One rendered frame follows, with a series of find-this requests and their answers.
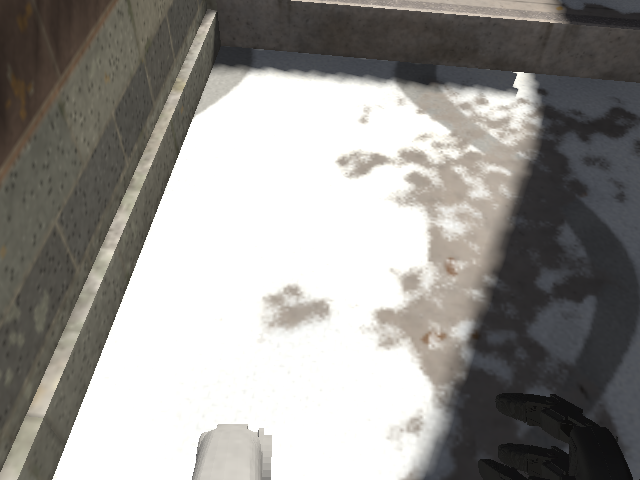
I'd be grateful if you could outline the robot right hand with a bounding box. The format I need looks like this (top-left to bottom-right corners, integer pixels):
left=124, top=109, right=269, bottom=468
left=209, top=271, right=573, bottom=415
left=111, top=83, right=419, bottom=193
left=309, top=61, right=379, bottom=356
left=478, top=393, right=640, bottom=480

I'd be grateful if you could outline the left robot shin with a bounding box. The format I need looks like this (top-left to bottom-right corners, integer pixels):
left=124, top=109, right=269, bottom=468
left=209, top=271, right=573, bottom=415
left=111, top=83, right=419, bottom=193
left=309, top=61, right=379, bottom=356
left=195, top=431, right=210, bottom=464

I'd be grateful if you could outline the robot left thigh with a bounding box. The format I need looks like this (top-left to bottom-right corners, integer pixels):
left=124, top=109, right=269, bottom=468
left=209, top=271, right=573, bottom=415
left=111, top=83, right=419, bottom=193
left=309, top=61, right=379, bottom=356
left=192, top=424, right=272, bottom=480

